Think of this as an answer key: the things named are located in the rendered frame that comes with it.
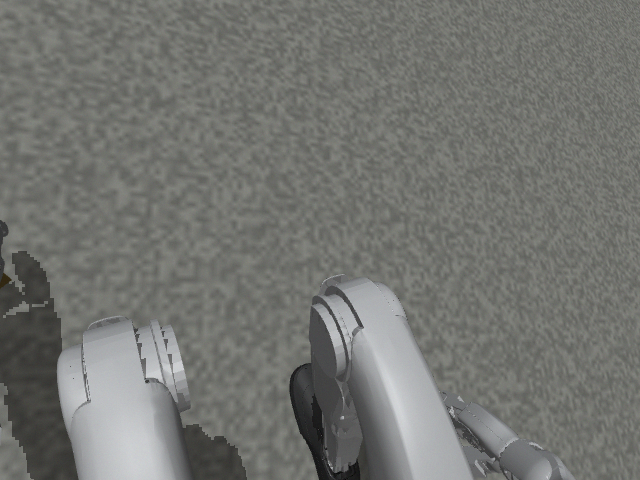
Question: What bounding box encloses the small box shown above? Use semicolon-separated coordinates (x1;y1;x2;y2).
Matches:
0;272;12;289

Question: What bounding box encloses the right robot hand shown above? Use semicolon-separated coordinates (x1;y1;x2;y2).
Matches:
441;390;521;478

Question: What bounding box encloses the right robot foot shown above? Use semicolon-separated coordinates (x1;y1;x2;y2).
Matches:
289;363;360;480

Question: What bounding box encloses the right robot arm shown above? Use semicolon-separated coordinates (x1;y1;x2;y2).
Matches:
499;439;576;480

